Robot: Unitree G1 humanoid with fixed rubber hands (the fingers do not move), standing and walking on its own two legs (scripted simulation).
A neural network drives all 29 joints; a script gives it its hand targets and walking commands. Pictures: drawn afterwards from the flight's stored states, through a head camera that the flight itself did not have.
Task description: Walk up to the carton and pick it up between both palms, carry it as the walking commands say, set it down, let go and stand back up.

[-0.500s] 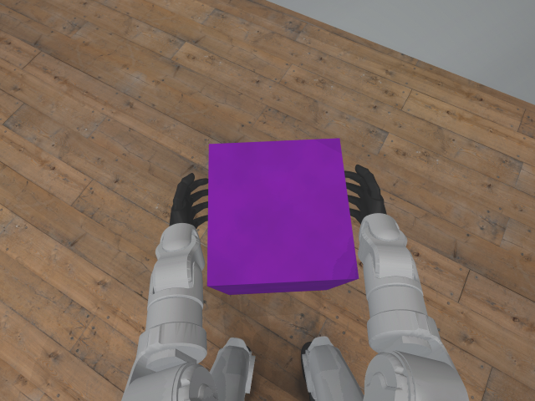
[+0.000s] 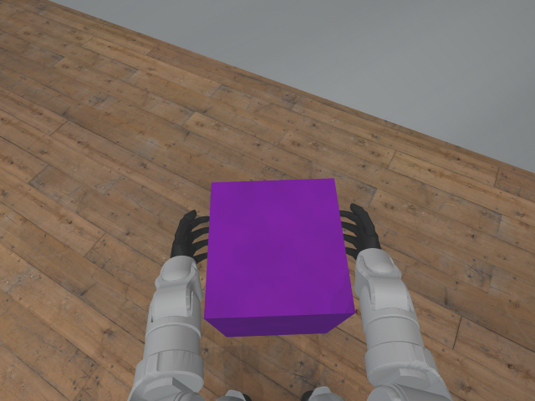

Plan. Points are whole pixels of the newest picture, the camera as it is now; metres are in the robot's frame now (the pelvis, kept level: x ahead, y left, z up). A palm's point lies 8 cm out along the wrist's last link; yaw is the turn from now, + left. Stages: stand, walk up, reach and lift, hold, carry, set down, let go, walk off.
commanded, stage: reach and lift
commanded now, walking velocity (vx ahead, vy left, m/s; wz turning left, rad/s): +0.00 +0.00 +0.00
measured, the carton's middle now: (274, 265) +0.35 +0.01 -0.11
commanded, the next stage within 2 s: hold in 1.86 s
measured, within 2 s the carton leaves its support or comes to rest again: neither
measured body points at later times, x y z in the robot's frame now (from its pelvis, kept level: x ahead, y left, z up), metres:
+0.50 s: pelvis +0.01 +0.01 +0.02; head +0.01 +0.00 +0.47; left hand +0.33 +0.16 +0.04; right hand +0.34 -0.13 +0.03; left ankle +0.02 +0.14 -0.71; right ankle +0.03 -0.11 -0.71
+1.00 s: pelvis +0.01 +0.00 +0.03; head -0.05 -0.01 +0.48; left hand +0.31 +0.16 +0.08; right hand +0.33 -0.13 +0.08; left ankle +0.02 +0.14 -0.71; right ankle +0.03 -0.11 -0.71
